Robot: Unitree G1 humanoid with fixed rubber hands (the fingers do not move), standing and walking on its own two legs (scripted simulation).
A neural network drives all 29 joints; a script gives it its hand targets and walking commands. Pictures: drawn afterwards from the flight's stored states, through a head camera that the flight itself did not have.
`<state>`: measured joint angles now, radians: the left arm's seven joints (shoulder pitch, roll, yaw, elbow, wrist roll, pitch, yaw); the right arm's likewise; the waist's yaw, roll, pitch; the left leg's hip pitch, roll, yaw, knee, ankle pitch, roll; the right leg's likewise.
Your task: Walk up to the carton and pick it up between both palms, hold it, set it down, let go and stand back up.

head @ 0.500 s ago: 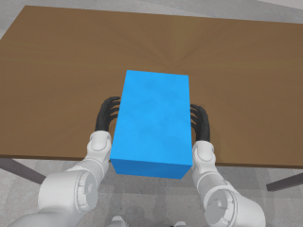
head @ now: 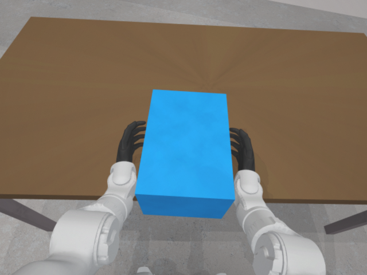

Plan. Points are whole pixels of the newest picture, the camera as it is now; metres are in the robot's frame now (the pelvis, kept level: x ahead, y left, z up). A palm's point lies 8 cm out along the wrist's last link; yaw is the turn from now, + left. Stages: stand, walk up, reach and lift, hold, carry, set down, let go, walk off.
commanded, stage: reach and lift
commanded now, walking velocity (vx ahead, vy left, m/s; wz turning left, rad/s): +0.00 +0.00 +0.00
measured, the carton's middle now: (186, 152) +0.42 -0.01 -0.02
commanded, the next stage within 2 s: none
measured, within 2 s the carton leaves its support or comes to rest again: leaves its support in 0.12 s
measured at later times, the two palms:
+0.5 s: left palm (117, 130) +0.41 +0.14 +0.08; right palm (254, 134) +0.39 -0.14 +0.09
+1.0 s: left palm (115, 126) +0.38 +0.13 +0.13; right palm (267, 134) +0.37 -0.15 +0.13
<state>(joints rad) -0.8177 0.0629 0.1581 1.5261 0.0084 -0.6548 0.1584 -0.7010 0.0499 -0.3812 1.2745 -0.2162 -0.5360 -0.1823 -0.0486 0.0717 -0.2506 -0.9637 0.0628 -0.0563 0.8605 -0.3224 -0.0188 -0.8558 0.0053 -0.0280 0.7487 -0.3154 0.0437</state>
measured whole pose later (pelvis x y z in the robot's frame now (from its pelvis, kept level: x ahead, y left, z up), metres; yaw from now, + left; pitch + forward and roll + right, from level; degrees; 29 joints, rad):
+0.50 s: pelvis +0.01 -0.01 +0.02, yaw +3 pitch +16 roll -4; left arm -0.76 0.09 -0.01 1.29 -0.12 -0.36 0.18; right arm -0.67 0.03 -0.17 1.02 0.03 -0.19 -0.20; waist -0.08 0.08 -0.29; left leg -0.75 0.05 -0.09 0.79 -0.32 -0.03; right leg -0.63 0.00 -0.06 0.68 -0.32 0.04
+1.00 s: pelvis -0.01 -0.01 +0.04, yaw +2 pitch +8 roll -1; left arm -0.74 0.05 0.13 1.05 -0.03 -0.09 0.14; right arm -0.64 0.05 -0.22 0.81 -0.02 0.05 -0.20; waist -0.05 0.04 -0.17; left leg -0.48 0.03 -0.03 0.47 -0.14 -0.02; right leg -0.40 -0.03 -0.02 0.43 -0.17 0.04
